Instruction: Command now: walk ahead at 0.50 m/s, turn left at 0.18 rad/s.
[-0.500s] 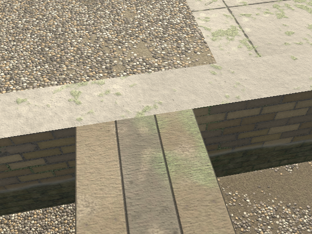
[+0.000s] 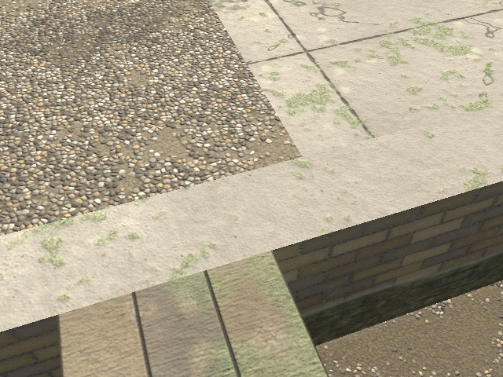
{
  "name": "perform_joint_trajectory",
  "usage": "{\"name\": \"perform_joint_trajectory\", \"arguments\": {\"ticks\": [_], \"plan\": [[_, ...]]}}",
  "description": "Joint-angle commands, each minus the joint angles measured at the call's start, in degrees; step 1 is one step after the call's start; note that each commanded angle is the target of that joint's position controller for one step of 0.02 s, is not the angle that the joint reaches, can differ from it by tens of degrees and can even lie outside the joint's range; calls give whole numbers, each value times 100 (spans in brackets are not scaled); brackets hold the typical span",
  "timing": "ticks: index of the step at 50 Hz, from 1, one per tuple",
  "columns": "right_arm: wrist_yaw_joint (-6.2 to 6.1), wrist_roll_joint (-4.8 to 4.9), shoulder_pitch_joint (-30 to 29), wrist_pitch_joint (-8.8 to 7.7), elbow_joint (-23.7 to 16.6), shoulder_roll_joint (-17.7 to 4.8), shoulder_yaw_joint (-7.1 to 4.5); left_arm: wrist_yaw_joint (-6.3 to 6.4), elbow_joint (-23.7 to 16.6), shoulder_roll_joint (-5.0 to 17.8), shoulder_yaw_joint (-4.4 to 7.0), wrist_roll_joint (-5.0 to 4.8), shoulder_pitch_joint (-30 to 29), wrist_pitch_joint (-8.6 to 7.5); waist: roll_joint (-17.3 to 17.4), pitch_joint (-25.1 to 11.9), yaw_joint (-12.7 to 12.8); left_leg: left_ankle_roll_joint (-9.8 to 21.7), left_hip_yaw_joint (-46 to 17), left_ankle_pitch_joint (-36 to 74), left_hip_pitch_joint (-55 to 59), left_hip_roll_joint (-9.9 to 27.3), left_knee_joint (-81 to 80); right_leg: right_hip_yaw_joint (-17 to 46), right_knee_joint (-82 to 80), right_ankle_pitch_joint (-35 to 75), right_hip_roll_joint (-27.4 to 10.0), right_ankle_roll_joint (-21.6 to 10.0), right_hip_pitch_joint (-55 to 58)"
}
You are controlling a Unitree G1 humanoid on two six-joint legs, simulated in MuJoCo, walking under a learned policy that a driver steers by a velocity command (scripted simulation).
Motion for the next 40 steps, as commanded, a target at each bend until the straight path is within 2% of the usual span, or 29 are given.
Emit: {"name": "perform_joint_trajectory", "arguments": {"ticks": [1,2,3,4,6,7,8,10,11,12,13,15,16,17,18,19,20,21,22,23,25,27,28,30,33,35,37,39,40], "plan": [[3,46,804,-84,111,-743,-316,-122,-796,642,84,179,-615,-237,239,-23,-243,1537,-4286,-1543,2112,2191,-1862,227,2072,392,-571,219,-3528],[38,100,732,-138,200,-657,-293,-135,-815,607,76,204,-722,-196,-67,271,-21,1254,-3724,-992,1448,1935,-1994,79,1654,437,-730,222,-3232],[21,170,804,-179,300,-618,-268,-136,-846,587,67,255,-669,-123,-130,176,114,1097,-3349,-542,1053,1692,-2062,-17,1350,337,-864,323,-2814],[-2,165,768,-203,358,-631,-264,-150,-811,483,35,260,-583,-54,-99,112,211,1009,-2994,-125,738,1530,-2108,-127,1078,225,-936,419,-2466],[-16,66,848,-217,437,-842,-308,-170,-826,310,-44,238,-523,17,33,-33,233,969,-2547,793,514,1375,-2078,-428,593,329,-946,536,-2147],[-19,37,893,-214,471,-867,-311,-153,-855,249,-79,211,-580,16,97,-7,219,915,-2379,806,379,1296,-2079,-500,258,457,-978,540,-2046],[-67,-80,884,-182,409,-910,-319,-152,-966,114,-126,191,-883,12,18,118,177,787,-2310,509,94,1252,-2167,-547,-189,833,-988,540,-1938],[-59,-71,881,-145,371,-975,-332,-154,-1148,32,-191,160,-1311,27,269,234,39,680,-2207,229,-86,1095,-2239,-680,-801,1153,-908,546,-1679],[-49,-53,899,-107,371,-960,-339,-160,-1182,80,-186,106,-1363,36,413,211,-6,655,-2230,176,35,1052,-2150,-696,-1017,1173,-830,528,-1626],[-34,-65,910,-58,379,-905,-325,-165,-1238,84,-210,67,-1462,-5,576,178,-88,667,-2252,239,144,1015,-2093,-699,-1212,1276,-772,518,-1566],[-10,-55,978,-7,431,-964,-364,-221,-1269,48,-254,105,-1454,-62,585,136,-163,685,-2258,626,412,984,-1967,-764,-1563,1231,-669,433,-1504],[-54,-50,1016,39,478,-1099,-425,-208,-1358,83,-249,55,-1510,-198,632,155,-205,717,-2455,1463,801,1126,-1700,-821,-2094,1074,-532,321,-1385],[-97,-73,971,55,479,-1118,-432,-144,-1328,148,-230,1,-1272,-268,553,168,-62,695,-2622,1612,943,1188,-1484,-728,-2653,1246,-554,268,-1179],[-143,-26,893,42,507,-1157,-459,-87,-1239,158,-196,-8,-845,-337,341,-27,251,632,-2508,1694,1076,1064,-910,-716,-3478,1459,-545,188,-681],[-121,76,799,-29,491,-1082,-440,-21,-1111,424,-89,36,-195,-403,28,-514,607,369,-2196,1523,728,768,218,-355,-3855,1682,-944,28,448],[-95,141,597,-128,293,-638,-303,55,-1002,898,59,42,786,-387,-670,-1228,980,70,-1498,-457,-296,390,1893,1161,-4017,1254,-2363,-72,1887],[-48,185,729,-189,88,-651,-270,100,-707,1545,293,36,1319,-200,-1522,-1331,926,-149,-850,-2190,-1919,-151,3024,3367,-4394,1024,-3340,-611,2474],[-74,103,561,-176,208,-884,-251,89,-767,1058,244,121,1035,-130,-408,-899,766,-215,-1188,-1574,-2227,346,3788,3218,-4364,94,-3301,-762,1930],[-4,77,214,-194,185,-794,-233,19,-858,548,125,193,556,-148,39,-380,674,-291,-1220,-1040,-2229,454,3971,2566,-4510,317,-3003,-757,1286],[53,64,155,-154,182,-721,-233,-25,-941,278,68,172,36,-207,138,-89,441,-419,-1244,-572,-2174,501,4183,1994,-4575,1271,-2873,-665,814],[184,1,209,-6,207,-718,-262,-116,-858,-36,-14,141,-229,-335,-230,37,207,-478,-1005,-409,-1858,738,4283,906,-4670,2473,-2430,-637,137],[292,14,46,98,108,-688,-283,-191,-663,-102,-28,103,-22,-394,-514,-89,222,-464,-825,-24,-1798,695,4518,248,-4655,3241,-2290,-599,7],[271,-3,-120,155,25,-611,-274,-198,-590,-47,-8,110,47,-403,-655,-26,237,-466,-718,247,-1818,759,4495,-59,-4746,3282,-2207,-554,-102],[270,-33,-548,230,-122,-562,-253,-185,-440,-14,9,140,291,-412,-596,142,342,-425,-618,630,-2117,771,4394,-386,-4726,3584,-2210,-518,-20],[317,-78,-1189,236,-335,-442,-192,-131,-298,21,4,188,532,-380,-509,337,465,-339,-386,1026,-2300,849,3497,-824,-4646,3608,-2158,-382,200],[365,-49,-1785,212,-576,-351,-134,-127,-251,114,23,225,614,-388,-501,474,597,-273,-90,845,-2092,915,2632,-949,-4839,3158,-2216,-401,202],[440,-52,-2075,182,-720,-357,-111,-128,-179,392,124,262,671,-420,-551,548,612,-206,79,387,-1969,972,2078,-981,-4968,2967,-2363,-432,443],[450,-73,-2207,205,-779,-431,-121,-100,-121,463,159,237,652,-340,-569,517,623,-164,309,-291,-1742,879,1565,-1225,-4821,3135,-2375,-398,763],[456,-122,-2282,196,-869,-448,-118,-56,-73,501,192,220,735,-260,-576,520,639,-127,408,-568,-1596,818,1241,-1327,-4618,3344,-2408,-364,871]]}}
Velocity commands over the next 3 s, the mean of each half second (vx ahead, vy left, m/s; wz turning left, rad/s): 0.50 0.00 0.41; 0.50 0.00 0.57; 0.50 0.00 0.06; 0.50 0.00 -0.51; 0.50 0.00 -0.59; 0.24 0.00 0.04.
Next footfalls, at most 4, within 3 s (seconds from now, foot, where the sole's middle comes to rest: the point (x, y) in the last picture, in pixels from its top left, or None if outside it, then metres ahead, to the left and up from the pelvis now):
0.36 right None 0.33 -0.10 -0.75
0.88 left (174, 372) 0.53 0.23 -0.75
1.48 right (146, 260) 0.88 0.34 -0.75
1.90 left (65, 225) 1.03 0.62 -0.75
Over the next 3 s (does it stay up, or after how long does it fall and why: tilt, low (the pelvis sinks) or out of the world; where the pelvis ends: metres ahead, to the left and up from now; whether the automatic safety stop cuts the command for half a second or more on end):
stays up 1.46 0.49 0.01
